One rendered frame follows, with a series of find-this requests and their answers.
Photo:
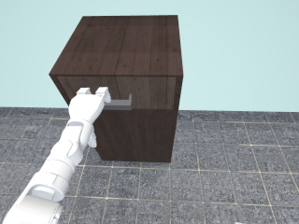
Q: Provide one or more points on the cabinet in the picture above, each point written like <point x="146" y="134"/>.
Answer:
<point x="127" y="46"/>

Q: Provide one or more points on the robot left upper arm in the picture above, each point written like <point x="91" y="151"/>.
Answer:
<point x="36" y="210"/>

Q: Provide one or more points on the drawer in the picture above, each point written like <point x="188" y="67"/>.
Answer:
<point x="147" y="92"/>

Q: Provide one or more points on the robot left hand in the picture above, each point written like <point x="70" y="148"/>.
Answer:
<point x="88" y="106"/>

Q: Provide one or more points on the left robot forearm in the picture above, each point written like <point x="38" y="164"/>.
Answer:
<point x="51" y="182"/>

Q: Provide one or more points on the handle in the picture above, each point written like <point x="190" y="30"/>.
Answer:
<point x="119" y="104"/>

